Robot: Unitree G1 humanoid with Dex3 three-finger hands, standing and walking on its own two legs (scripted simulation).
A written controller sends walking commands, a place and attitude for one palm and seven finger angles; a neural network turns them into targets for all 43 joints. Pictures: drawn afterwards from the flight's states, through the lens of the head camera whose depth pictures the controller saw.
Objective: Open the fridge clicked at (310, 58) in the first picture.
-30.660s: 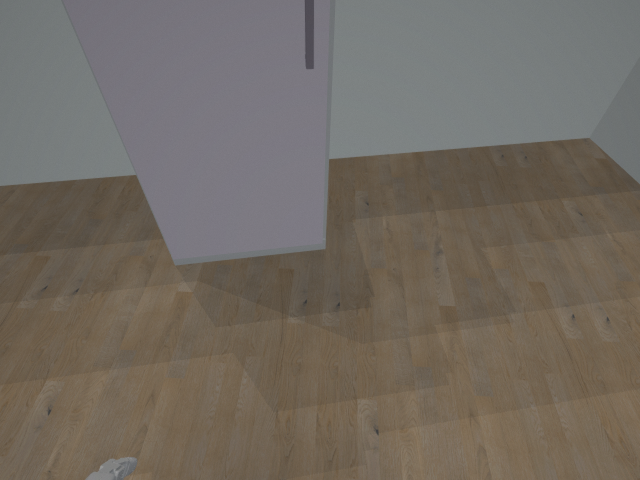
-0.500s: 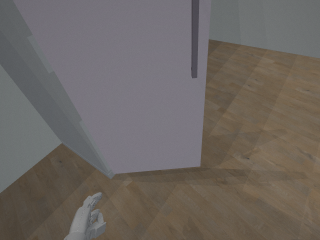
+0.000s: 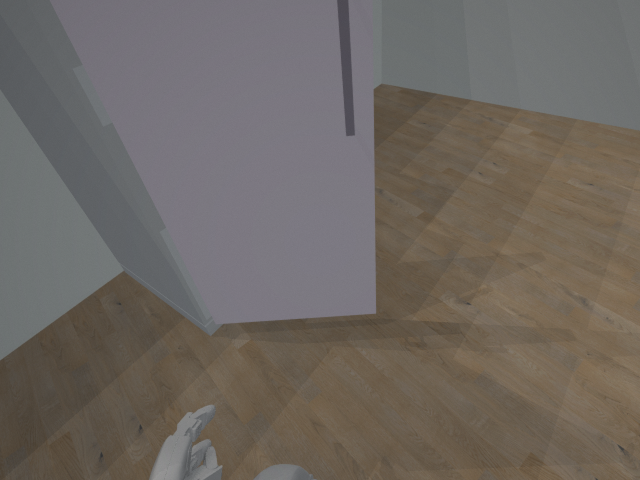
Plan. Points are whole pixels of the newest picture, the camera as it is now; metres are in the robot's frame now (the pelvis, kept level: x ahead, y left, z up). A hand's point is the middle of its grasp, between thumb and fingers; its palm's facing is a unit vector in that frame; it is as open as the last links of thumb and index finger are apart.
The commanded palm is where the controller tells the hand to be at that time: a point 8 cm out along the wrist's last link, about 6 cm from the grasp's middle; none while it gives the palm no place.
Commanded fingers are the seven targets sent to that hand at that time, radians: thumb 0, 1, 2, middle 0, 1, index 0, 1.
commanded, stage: stop stepping back and stand still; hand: right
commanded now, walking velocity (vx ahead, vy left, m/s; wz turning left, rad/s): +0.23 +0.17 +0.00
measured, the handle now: (345, 56) +0.79 +0.00 +0.22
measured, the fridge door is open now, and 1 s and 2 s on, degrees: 52 52 52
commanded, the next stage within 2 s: let the arm hang, fingers relaxed in 0.56 s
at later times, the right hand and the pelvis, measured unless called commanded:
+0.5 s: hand out of the picture +0.21 -0.29 +0.17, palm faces +0.51 +0.78 -0.36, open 7.4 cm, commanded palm +0.13 -0.33 +0.20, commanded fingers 0.00 -0.90 -0.90 0.20 0.30 0.20 0.30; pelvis +0.01 -0.02 +0.02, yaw -4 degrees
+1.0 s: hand out of the picture +0.03 -0.20 -0.15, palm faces +0.09 +0.98 -0.18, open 7.1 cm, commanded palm none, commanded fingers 0.00 -0.90 -0.90 0.20 0.30 0.20 0.30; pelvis -0.02 -0.02 +0.02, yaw -6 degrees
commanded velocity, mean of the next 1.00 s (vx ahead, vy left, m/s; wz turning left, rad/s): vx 0.01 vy -0.01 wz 0.00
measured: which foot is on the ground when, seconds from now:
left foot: up 0.00-0.16, down 0.18-1.00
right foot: down 0.00-1.00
